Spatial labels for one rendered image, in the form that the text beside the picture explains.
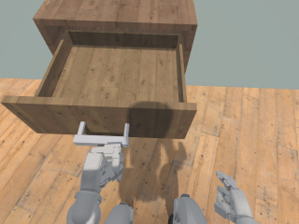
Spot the drawer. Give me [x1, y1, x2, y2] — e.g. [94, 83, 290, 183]
[0, 30, 197, 139]

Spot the robot right shin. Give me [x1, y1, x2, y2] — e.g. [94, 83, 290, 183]
[173, 193, 190, 224]

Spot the handle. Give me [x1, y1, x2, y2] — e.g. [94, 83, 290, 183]
[73, 121, 130, 147]

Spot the left robot hand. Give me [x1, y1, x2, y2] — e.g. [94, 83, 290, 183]
[80, 144, 124, 194]

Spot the cabinet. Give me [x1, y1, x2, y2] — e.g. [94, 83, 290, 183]
[33, 0, 198, 75]

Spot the left robot forearm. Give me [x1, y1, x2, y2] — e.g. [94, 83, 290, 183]
[66, 190, 103, 224]

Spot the right robot hand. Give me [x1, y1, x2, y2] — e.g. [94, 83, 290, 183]
[214, 171, 253, 224]

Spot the robot left thigh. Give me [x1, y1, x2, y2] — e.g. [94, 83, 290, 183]
[104, 204, 135, 224]

